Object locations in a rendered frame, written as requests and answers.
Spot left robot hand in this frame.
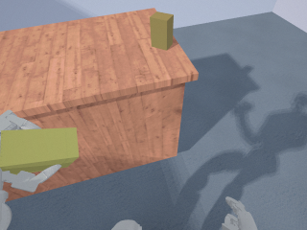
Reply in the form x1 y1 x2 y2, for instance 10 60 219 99
0 110 61 193

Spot robot left forearm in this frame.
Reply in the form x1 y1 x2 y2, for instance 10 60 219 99
0 190 12 230

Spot sponge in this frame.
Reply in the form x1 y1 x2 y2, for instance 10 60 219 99
0 127 79 175

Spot table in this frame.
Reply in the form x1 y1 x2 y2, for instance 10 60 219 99
0 8 199 202

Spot right robot hand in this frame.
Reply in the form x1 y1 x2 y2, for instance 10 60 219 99
222 196 258 230

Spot robot left thigh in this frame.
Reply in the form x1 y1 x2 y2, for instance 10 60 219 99
111 219 142 230

